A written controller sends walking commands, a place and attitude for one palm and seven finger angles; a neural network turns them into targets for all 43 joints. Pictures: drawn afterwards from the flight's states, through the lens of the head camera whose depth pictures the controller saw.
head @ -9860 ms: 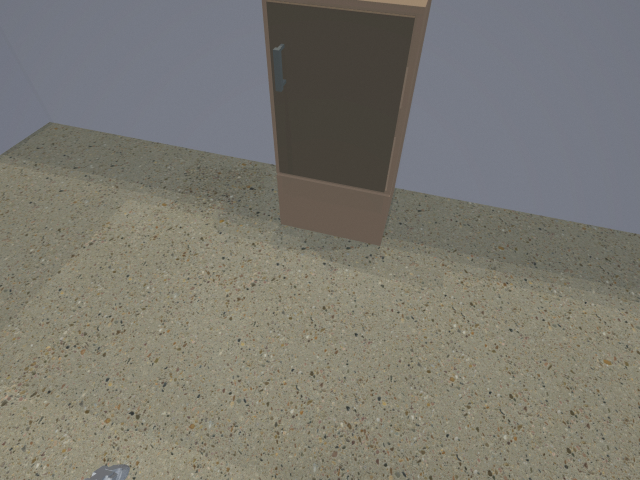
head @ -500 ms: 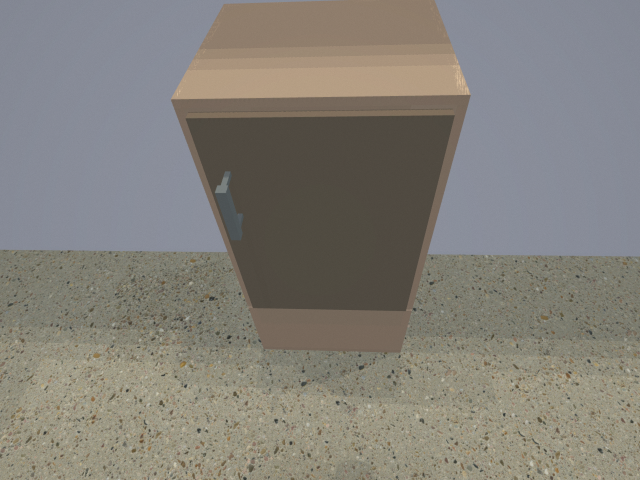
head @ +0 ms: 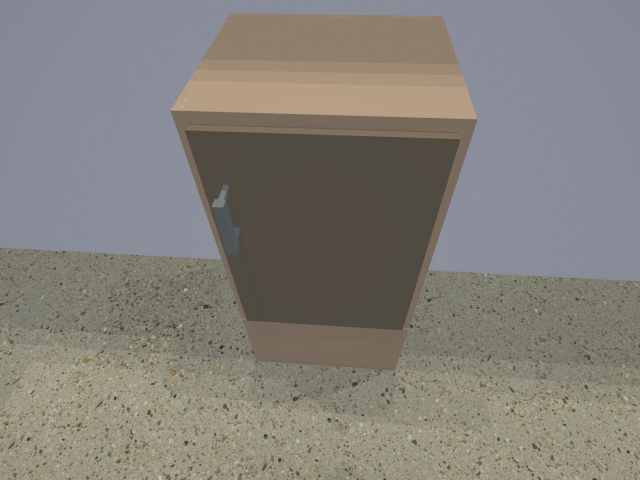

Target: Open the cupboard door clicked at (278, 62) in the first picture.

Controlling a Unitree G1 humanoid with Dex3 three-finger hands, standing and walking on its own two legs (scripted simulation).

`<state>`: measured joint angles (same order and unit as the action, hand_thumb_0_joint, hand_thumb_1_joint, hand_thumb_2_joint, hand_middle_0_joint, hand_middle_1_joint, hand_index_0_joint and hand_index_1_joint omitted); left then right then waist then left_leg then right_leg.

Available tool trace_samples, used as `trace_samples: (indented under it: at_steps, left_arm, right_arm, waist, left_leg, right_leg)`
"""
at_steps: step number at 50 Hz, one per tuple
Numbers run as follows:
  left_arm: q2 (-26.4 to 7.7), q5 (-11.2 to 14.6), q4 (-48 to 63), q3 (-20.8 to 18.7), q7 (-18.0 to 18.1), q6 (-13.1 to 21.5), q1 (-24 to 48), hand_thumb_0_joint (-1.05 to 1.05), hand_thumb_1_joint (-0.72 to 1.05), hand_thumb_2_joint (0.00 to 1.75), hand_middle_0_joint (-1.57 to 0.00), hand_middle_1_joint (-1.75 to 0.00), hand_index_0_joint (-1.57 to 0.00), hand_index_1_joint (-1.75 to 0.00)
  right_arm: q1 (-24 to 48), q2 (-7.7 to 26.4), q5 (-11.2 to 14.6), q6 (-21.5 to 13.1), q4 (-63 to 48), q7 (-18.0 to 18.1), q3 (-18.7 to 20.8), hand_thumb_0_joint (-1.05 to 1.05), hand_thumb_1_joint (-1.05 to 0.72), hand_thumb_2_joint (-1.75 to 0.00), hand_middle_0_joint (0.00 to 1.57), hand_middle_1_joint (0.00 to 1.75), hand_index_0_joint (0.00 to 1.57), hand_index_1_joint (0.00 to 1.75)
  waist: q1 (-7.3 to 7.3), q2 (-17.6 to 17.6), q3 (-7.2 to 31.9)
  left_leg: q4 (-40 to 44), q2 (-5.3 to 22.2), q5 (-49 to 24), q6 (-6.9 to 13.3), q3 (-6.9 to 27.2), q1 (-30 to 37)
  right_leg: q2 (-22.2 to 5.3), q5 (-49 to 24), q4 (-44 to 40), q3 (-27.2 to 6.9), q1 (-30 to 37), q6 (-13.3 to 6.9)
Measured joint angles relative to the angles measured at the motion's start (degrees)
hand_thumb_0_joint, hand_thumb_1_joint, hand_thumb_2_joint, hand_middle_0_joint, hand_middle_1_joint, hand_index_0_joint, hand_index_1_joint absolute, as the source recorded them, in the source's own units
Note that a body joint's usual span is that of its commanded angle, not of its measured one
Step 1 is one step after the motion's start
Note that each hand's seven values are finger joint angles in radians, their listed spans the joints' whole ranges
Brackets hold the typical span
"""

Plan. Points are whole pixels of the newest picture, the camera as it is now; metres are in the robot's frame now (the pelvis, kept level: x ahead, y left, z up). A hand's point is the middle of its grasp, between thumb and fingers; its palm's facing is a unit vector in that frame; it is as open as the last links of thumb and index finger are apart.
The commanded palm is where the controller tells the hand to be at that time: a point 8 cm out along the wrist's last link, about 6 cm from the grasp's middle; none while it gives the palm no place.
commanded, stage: come to a stop and stand still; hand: left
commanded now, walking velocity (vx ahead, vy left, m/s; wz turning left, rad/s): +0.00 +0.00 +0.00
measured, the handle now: (228, 220) +0.53 +0.21 -0.03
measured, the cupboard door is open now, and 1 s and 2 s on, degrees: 0 0 0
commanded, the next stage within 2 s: look again from close up in 0.10 s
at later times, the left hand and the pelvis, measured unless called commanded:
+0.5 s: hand out of the picture +0.02 +0.18 -0.17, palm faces +0.04 -0.97 -0.24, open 7.4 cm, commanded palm none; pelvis +0.01 -0.01 +0.00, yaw +1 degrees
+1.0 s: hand (178, 416) +0.19 +0.19 -0.02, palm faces +0.22 -0.97 -0.14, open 7.6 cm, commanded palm +0.11 +0.23 -0.06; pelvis -0.02 +0.00 -0.02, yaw +3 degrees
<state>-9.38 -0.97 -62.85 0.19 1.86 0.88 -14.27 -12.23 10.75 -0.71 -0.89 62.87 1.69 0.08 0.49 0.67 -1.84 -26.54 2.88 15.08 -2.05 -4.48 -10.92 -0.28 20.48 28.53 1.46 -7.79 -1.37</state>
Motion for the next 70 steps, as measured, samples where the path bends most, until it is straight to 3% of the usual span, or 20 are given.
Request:
trace_samples:
  at_steps: [40,41,42,45,47,49,52,56,58,60,63,66,70]
  left_arm:
    - [1.0,-0.01,-1.02,-0.32,0.59,0.38,-1.23,0.01,0.91,0.9,-0.2,-0.3,-0.2,-0.3]
    - [0.87,2.32,7.79,-0.43,1.0,-3.13,-4.28,0.01,0.92,0.9,-0.2,-0.3,-0.2,-0.3]
    - [0.35,4.01,18.07,-0.92,1.21,-3.99,-7.91,0.03,0.94,0.9,-0.2,-0.3,-0.2,-0.3]
    - [-0.8,7.68,38.3,-1.1,3.55,0.62,-11.99,0.04,0.94,0.89,-0.2,-0.31,-0.2,-0.32]
    - [-0.55,9.41,46.03,-2.1,2.68,3.66,-10.16,0.04,0.91,0.88,-0.2,-0.33,-0.2,-0.33]
    - [-0.28,9.87,48.8,-3.47,0.44,9.27,-6.03,0.03,0.88,0.87,-0.2,-0.34,-0.2,-0.35]
    - [0.24,11.31,48.19,-5.69,-6.03,19.18,0.03,0.02,0.81,0.84,-0.2,-0.38,-0.2,-0.38]
    - [0.85,13.57,45.81,-6.71,-19.61,28.94,1.48,0.01,0.72,0.81,-0.21,-0.43,-0.21,-0.43]
    - [0.49,13.84,45.19,-7.2,-23.93,29.78,-0.28,0.01,0.67,0.79,-0.21,-0.46,-0.21,-0.46]
    - [-0.22,14.35,45.56,-7.83,-25.06,28.54,-2.59,0.01,0.62,0.77,-0.22,-0.49,-0.22,-0.49]
    - [-1.14,15.29,48.11,-9.26,-22.79,27.46,-5.36,0.01,0.54,0.74,-0.23,-0.53,-0.23,-0.54]
    - [-2.79,15.67,53.11,-10.24,-20.19,28.46,-5.27,0.02,0.47,0.71,-0.23,-0.58,-0.23,-0.58]
    - [-5.11,16.03,57.6,-9.35,-21.08,28.16,-0.32,0.02,0.38,0.67,-0.23,-0.64,-0.23,-0.64]
  right_arm:
    - [-1.67,-1.38,0.11,0.65,2.24,0.17,-0.22,0.01,-0.91,-0.9,0.2,0.3,0.2,0.3]
    - [-2.38,-0.98,0.83,0.0,-0.12,0.42,-0.52,0.01,-0.91,-0.9,0.2,0.3,0.2,0.3]
    - [-3.68,-0.55,1.15,-2.59,-2.8,1.22,-0.68,0.01,-0.91,-0.9,0.21,0.3,0.2,0.3]
    - [-5.63,1.33,2.57,-9.7,-8.16,3.06,0.28,0.02,-0.91,-0.9,0.21,0.3,0.2,0.3]
    - [-4.51,2.89,2.75,-11.81,-11.37,3.47,1.08,0.02,-0.91,-0.9,0.21,0.3,0.2,0.3]
    - [-2.32,4.14,2.16,-13.13,-14.71,3.47,1.64,0.02,-0.91,-0.9,0.21,0.3,0.2,0.3]
    - [1.34,4.6,1.19,-14.14,-19.32,2.15,2.52,0.02,-0.9,-0.9,0.21,0.3,0.2,0.3]
    - [4.13,5.25,1.24,-14.07,-26.16,-0.33,3.47,0.01,-0.9,-0.9,0.2,0.3,0.2,0.3]
    - [4.6,5.64,1.44,-13.22,-29.36,-0.62,3.8,0.01,-0.9,-0.9,0.2,0.3,0.2,0.3]
    - [4.51,5.82,1.69,-12.16,-32.1,-0.43,4.02,0.01,-0.9,-0.9,0.2,0.3,0.2,0.3]
    - [4.02,5.57,1.82,-11.55,-34.33,0.3,3.69,0.01,-0.9,-0.9,0.2,0.3,0.2,0.3]
    - [3.32,4.54,1.55,-11.75,-34.01,1.33,2.11,0.01,-0.9,-0.9,0.2,0.3,0.2,0.3]
    - [2.28,2.79,1.64,-12.13,-31.86,2.17,-1.23,0.02,-0.9,-0.9,0.2,0.3,0.2,0.3]
  waist:
    - [0.07,-0.23,-0.27]
    - [0.24,-0.07,-0.63]
    - [0.81,-0.04,-0.85]
    - [0.52,0.98,0.94]
    - [-0.51,2.14,2.57]
    - [-1.67,2.68,4.6]
    - [-1.84,1.04,7.73]
    - [-1.13,-1.8,9.09]
    - [-0.61,-2.66,9.37]
    - [0.09,-3.02,9.36]
    - [1.1,-2.34,8.93]
    - [1.95,-1.41,8.56]
    - [1.79,0.46,8.0]
  left_leg:
    - [-0.06,1.19,0.09,-0.74,0.65,0.28]
    - [-1.16,1.28,0.44,0.23,0.94,-0.35]
    - [-0.63,1.18,0.73,0.37,0.78,0.08]
    - [-1.58,-0.27,0.8,-0.47,1.56,-1.87]
    - [-4.38,-1.05,1.14,0.11,2.6,-5.26]
    - [-8.47,-1.52,1.97,0.5,3.31,-10.45]
    - [-15.53,-1.47,3.74,0.21,2.86,-19.57]
    - [-25.17,-0.84,6.69,-0.06,2.46,-29.34]
    - [-29.53,-0.64,8.07,0.08,2.64,-33.12]
    - [-33.4,-0.44,9.28,0.26,3.04,-36.14]
    - [-38.28,-0.04,10.8,0.5,4.39,-39.77]
    - [-41.93,0.26,11.67,0.73,5.95,-42.83]
    - [-44.37,0.36,11.74,1.11,7.47,-45.35]
  right_leg:
    - [1.19,-0.51,-2.76,0.99,1.92,-0.76]
    - [1.37,-0.63,-2.43,0.77,1.46,-0.67]
    - [1.33,-0.42,-1.38,0.26,0.83,-0.7]
    - [-0.18,1.34,2.07,0.99,-1.62,-0.35]
    - [-1.03,2.3,4.82,2.0,-4.45,0.11]
    - [-1.66,3.54,9.11,2.63,-9.37,0.37]
    - [-2.03,5.87,17.49,1.92,-19.27,0.24]
    - [-1.8,8.77,27.42,1.06,-29.35,-0.22]
    - [-1.7,10.11,31.55,0.96,-32.95,-0.22]
    - [-1.59,11.24,34.84,1.21,-35.52,-0.27]
    - [-1.21,12.31,38.16,2.35,-37.94,-0.19]
    - [-0.82,12.72,40.24,3.71,-39.73,-0.12]
    - [-0.52,12.23,40.95,5.06,-40.91,0.3]
